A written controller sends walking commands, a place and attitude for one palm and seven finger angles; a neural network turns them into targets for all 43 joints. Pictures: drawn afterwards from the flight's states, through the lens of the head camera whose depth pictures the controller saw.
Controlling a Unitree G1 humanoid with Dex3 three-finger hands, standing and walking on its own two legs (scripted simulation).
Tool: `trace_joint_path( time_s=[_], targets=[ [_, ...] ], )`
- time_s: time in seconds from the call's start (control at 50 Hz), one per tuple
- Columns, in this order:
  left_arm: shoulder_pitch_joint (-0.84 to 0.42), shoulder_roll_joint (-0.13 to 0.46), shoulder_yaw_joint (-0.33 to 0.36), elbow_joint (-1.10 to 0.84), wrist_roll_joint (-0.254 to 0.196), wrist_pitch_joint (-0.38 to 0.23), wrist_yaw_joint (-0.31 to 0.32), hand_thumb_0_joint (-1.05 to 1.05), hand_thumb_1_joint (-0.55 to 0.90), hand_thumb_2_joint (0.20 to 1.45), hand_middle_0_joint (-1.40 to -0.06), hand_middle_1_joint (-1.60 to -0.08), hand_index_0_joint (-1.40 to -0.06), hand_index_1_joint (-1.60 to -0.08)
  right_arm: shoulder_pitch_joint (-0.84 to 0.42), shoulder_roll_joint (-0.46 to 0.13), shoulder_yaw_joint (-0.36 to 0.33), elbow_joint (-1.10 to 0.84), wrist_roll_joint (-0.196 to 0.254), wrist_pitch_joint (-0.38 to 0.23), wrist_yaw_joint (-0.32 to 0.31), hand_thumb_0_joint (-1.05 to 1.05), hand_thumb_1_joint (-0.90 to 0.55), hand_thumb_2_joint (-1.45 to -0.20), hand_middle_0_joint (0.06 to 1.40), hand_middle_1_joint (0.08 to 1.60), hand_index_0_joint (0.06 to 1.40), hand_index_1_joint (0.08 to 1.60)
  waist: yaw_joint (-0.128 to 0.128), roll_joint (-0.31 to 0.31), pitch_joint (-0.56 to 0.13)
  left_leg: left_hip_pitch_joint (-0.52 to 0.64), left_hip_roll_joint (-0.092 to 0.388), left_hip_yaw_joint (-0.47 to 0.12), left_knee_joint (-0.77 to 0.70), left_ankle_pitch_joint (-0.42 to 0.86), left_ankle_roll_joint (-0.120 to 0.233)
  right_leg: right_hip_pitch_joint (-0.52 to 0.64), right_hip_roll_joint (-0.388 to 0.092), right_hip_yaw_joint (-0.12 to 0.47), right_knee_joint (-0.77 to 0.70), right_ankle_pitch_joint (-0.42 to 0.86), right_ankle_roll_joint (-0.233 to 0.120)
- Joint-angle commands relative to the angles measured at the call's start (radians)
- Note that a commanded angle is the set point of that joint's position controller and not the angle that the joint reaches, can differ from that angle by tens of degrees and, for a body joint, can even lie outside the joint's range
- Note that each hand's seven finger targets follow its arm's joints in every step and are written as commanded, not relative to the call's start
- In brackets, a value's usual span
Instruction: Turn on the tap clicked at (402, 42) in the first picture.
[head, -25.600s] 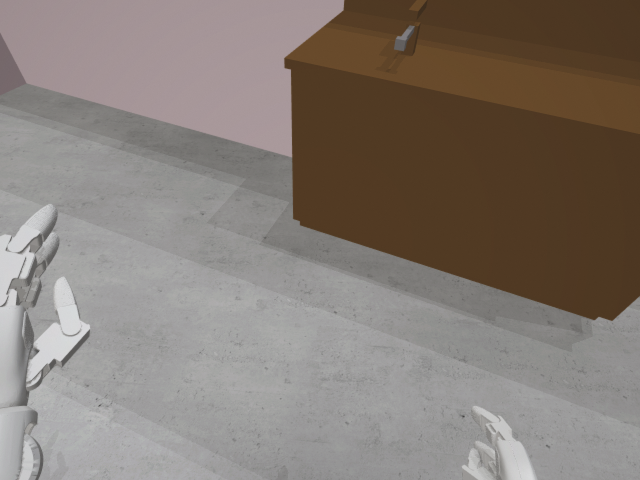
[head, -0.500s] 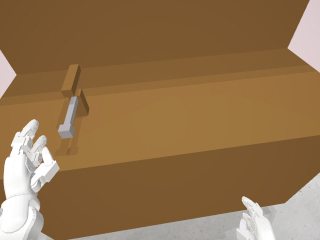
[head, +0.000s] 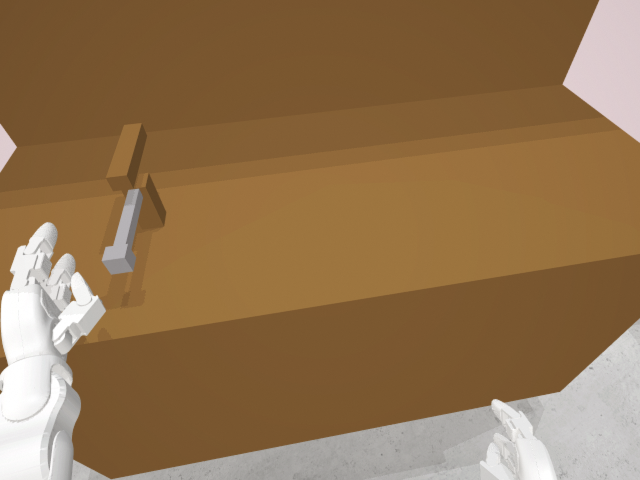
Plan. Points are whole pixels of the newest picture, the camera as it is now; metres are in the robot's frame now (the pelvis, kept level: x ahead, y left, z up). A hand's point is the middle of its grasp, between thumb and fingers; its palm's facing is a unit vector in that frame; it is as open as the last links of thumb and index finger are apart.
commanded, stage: reach beside the lever's end, fingers flat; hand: left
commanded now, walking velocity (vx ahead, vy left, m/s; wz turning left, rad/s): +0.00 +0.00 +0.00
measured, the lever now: (119, 259) +0.34 +0.30 +0.10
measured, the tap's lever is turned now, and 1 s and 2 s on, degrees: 0 0 13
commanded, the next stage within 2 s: push the lever round in 0.80 s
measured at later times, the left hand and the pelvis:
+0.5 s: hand (91, 281) +0.30 +0.31 +0.11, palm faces +0.51 -0.86 -0.10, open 7.8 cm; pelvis +0.00 +0.00 +0.00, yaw +0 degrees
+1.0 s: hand (93, 278) +0.31 +0.32 +0.10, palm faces +0.49 -0.86 -0.09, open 7.8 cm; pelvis +0.01 +0.02 +0.00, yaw -1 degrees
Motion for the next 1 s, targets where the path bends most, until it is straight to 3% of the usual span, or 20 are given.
trace_joint_path(
  time_s=[0.0,0.12,0.14,0.26,0.28,0.3,0.34,0.38,0.4,0.46,0.48,0.54,0.58,0.6,0.74,0.8,0.86,0.88,0.9,0.98],
  targets=[
    [-0.247,0.245,0.109,-0.165,0.01,-0.086,-0.009,0.0,0.9,0.9,-0.158,-0.173,-0.158,-0.173,-0.108,-0.113,-0.038,-0.15,0.006,-0.057,-0.016,0.0,-0.9,-0.9,0.2,0.3,0.2,0.3,-0.002,-0.003,-0.165,-0.031,0.001,0.033,-0.098,0.142,0.032,0.147,-0.037,0.054,-0.116,0.105,0.038],
    [-0.253,0.299,0.168,-0.087,0.004,-0.115,-0.031,0.0,0.9,0.9,-0.153,-0.157,-0.153,-0.157,-0.083,-0.119,-0.049,-0.143,0.006,-0.052,-0.01,0.0,-0.9,-0.9,0.2,0.3,0.2,0.3,0.005,0.011,-0.202,-0.033,0.004,0.039,-0.086,0.201,0.03,0.176,-0.035,0.056,-0.099,0.194,0.037],
    [-0.249,0.275,0.147,-0.07,0.0,-0.115,-0.04,0.0,0.9,0.9,-0.152,-0.155,-0.152,-0.155,-0.081,-0.119,-0.047,-0.146,0.006,-0.051,-0.009,0.0,-0.9,-0.9,0.2,0.3,0.2,0.3,0.001,-0.003,-0.184,-0.04,0.004,0.039,-0.086,0.199,0.032,0.167,-0.035,0.054,-0.1,0.196,0.039],
    [-0.35,0.328,0.177,0.003,-0.001,-0.133,-0.06,0.0,0.9,0.9,-0.15,-0.15,-0.15,-0.15,-0.07,-0.13,-0.052,-0.135,0.01,-0.045,-0.015,0.0,-0.9,-0.9,0.2,0.3,0.2,0.3,-0.019,-0.016,-0.173,-0.061,0.004,0.04,-0.083,0.141,0.038,0.139,-0.034,0.065,-0.111,0.129,0.043],
    [-0.376,0.337,0.177,0.01,0.008,-0.139,-0.057,0.0,0.9,0.9,-0.15,-0.15,-0.15,-0.15,-0.078,-0.128,-0.049,-0.131,0.012,-0.043,-0.017,0.0,-0.9,-0.9,0.2,0.3,0.2,0.3,-0.021,0.023,-0.161,-0.058,0.004,0.04,-0.082,0.13,0.038,0.123,-0.034,0.065,-0.112,0.111,0.041],
    [-0.415,0.316,0.151,0.024,0.009,-0.144,-0.06,0.0,0.9,0.9,-0.15,-0.15,-0.15,-0.15,-0.068,-0.129,-0.048,-0.13,0.01,-0.043,-0.017,0.0,-0.9,-0.9,0.2,0.3,0.2,0.3,-0.035,0.014,-0.158,-0.056,0.003,0.038,-0.081,0.123,0.04,0.111,-0.034,0.065,-0.112,0.106,0.041],
    [-0.437,0.353,0.179,0.056,0.009,-0.158,-0.065,0.0,0.9,0.9,-0.15,-0.15,-0.15,-0.15,-0.058,-0.136,-0.053,-0.125,0.006,-0.04,-0.018,0.0,-0.9,-0.9,0.2,0.3,0.2,0.3,-0.032,-0.013,-0.183,-0.067,0.003,0.036,-0.077,0.121,0.041,0.127,-0.033,0.068,-0.108,0.109,0.043],
    [-0.442,0.371,0.192,0.064,0.018,-0.171,-0.069,0.0,0.9,0.9,-0.15,-0.15,-0.15,-0.15,-0.057,-0.133,-0.053,-0.126,0.006,-0.037,-0.016,0.0,-0.9,-0.9,0.2,0.3,0.2,0.3,-0.024,0.037,-0.208,-0.056,0.002,0.038,-0.074,0.142,0.04,0.136,-0.032,0.068,-0.097,0.133,0.038],
    [-0.429,0.357,0.181,0.076,0.016,-0.173,-0.075,0.0,0.9,0.9,-0.15,-0.15,-0.15,-0.15,-0.047,-0.133,-0.055,-0.128,0.005,-0.036,-0.013,0.0,-0.9,-0.9,0.2,0.3,0.2,0.3,-0.024,0.028,-0.226,-0.06,0.002,0.038,-0.072,0.149,0.038,0.151,-0.034,0.069,-0.094,0.147,0.039],
    [-0.441,0.359,0.182,0.122,0.008,-0.171,-0.09,0.0,0.9,0.9,-0.15,-0.15,-0.15,-0.15,-0.043,-0.136,-0.054,-0.13,0.008,-0.027,-0.011,0.0,-0.9,-0.9,0.2,0.3,0.2,0.3,-0.027,-0.004,-0.208,-0.078,0.004,0.037,-0.073,0.141,0.041,0.143,-0.031,0.068,-0.097,0.146,0.042],
    [-0.417,0.381,0.211,0.126,0.011,-0.172,-0.088,0.0,0.9,0.9,-0.15,-0.15,-0.15,-0.15,-0.044,-0.136,-0.056,-0.131,0.009,-0.024,-0.011,0.0,-0.9,-0.9,0.2,0.3,0.2,0.3,-0.017,0.025,-0.214,-0.076,0.004,0.036,-0.073,0.148,0.04,0.146,-0.03,0.065,-0.093,0.145,0.039],
    [-0.42,0.359,0.189,0.122,0.009,-0.169,-0.093,0.0,0.9,0.9,-0.15,-0.15,-0.15,-0.15,-0.032,-0.137,-0.058,-0.14,0.007,-0.018,-0.007,0.0,-0.9,-0.9,0.2,0.3,0.2,0.3,-0.021,0.027,-0.221,-0.068,0.006,0.037,-0.075,0.174,0.038,0.143,-0.029,0.059,-0.088,0.178,0.038],
    [-0.399,0.386,0.217,0.108,0.018,-0.175,-0.082,0.0,0.9,0.9,-0.15,-0.15,-0.15,-0.15,-0.03,-0.137,-0.059,-0.14,0.006,-0.015,-0.005,0.0,-0.9,-0.9,0.2,0.3,0.2,0.3,-0.013,0.048,-0.225,-0.055,0.009,0.032,-0.074,0.197,0.036,0.14,-0.025,0.052,-0.08,0.187,0.034],
    [-0.405,0.355,0.193,0.095,0.015,-0.18,-0.08,0.0,0.9,0.9,-0.15,-0.15,-0.15,-0.15,-0.022,-0.134,-0.06,-0.143,0.004,-0.015,-0.002,0.0,-0.9,-0.9,0.2,0.3,0.2,0.3,-0.022,0.024,-0.234,-0.049,0.01,0.029,-0.076,0.206,0.034,0.14,-0.023,0.049,-0.078,0.197,0.035],
    [-0.392,0.352,0.197,0.094,0.014,-0.187,-0.077,0.0,0.9,0.9,-0.15,-0.15,-0.15,-0.15,-0.018,-0.14,-0.065,-0.138,0.003,-0.011,-0.003,0.0,-0.9,-0.9,0.2,0.3,0.2,0.3,-0.026,0.006,-0.213,-0.051,0.014,0.024,-0.081,0.194,0.03,0.114,-0.019,0.041,-0.078,0.173,0.033],
    [-0.417,0.327,0.168,0.048,0.023,-0.195,-0.071,0.0,0.9,0.9,-0.15,-0.15,-0.15,-0.15,-0.022,-0.134,-0.062,-0.141,0.001,-0.015,-0.004,0.0,-0.9,-0.9,0.2,0.3,0.2,0.3,-0.029,0.059,-0.222,-0.022,0.014,0.021,-0.082,0.212,0.024,0.105,-0.019,0.039,-0.072,0.176,0.028],
    [-0.415,0.323,0.165,0.064,0.019,-0.193,-0.07,0.0,0.9,0.9,-0.15,-0.15,-0.15,-0.15,-0.019,-0.137,-0.063,-0.135,-0.001,-0.014,-0.006,0.0,-0.9,-0.9,0.2,0.3,0.2,0.3,-0.035,0.019,-0.219,-0.029,0.015,0.019,-0.079,0.203,0.024,0.098,-0.017,0.036,-0.074,0.171,0.031],
    [-0.417,0.339,0.179,0.056,0.024,-0.196,-0.066,0.0,0.9,0.9,-0.15,-0.15,-0.15,-0.15,-0.025,-0.136,-0.062,-0.135,0.001,-0.013,-0.008,0.0,-0.9,-0.9,0.2,0.3,0.2,0.3,-0.028,0.026,-0.22,-0.026,0.018,0.016,-0.08,0.217,0.021,0.104,-0.016,0.034,-0.07,0.176,0.027],
    [-0.42,0.307,0.149,0.054,0.024,-0.193,-0.069,0.0,0.9,0.9,-0.15,-0.15,-0.15,-0.15,-0.021,-0.134,-0.062,-0.137,0.0,-0.013,-0.006,0.0,-0.9,-0.9,0.2,0.3,0.2,0.3,-0.034,0.041,-0.228,-0.017,0.015,0.018,-0.079,0.224,0.019,0.101,-0.017,0.035,-0.068,0.184,0.028],
    [-0.423,0.285,0.124,0.042,0.028,-0.179,-0.061,0.0,0.9,0.9,-0.15,-0.15,-0.15,-0.15,-0.029,-0.133,-0.06,-0.142,0.0,-0.014,-0.007,0.0,-0.9,-0.9,0.2,0.3,0.2,0.3,-0.029,0.038,-0.22,-0.01,0.018,0.011,-0.082,0.23,0.011,0.091,-0.016,0.027,-0.067,0.175,0.025]
  ],
)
